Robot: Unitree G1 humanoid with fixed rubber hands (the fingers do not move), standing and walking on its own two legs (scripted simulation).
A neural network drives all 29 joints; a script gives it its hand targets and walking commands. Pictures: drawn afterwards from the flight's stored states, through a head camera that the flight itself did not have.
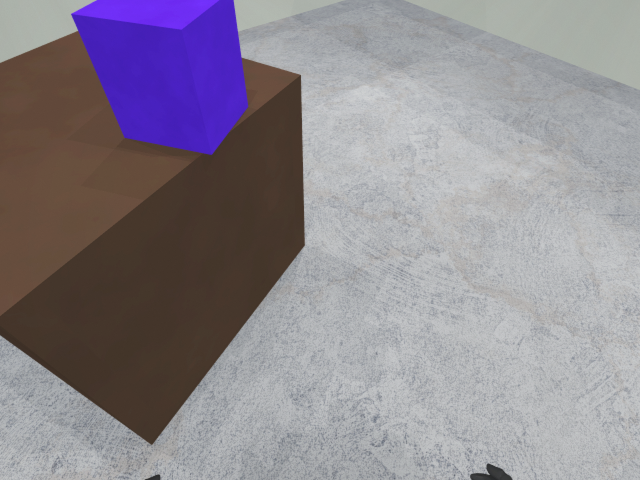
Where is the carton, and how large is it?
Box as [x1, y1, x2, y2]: [71, 0, 247, 154]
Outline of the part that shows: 72,13 72,17 124,137 211,154 247,107 233,0 96,0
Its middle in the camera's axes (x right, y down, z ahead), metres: -0.31 -0.36 +0.81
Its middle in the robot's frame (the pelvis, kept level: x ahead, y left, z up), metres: +0.86 +0.32 +0.09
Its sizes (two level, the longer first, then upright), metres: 0.210 0.200 0.250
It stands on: a pedestal, 0.73 m high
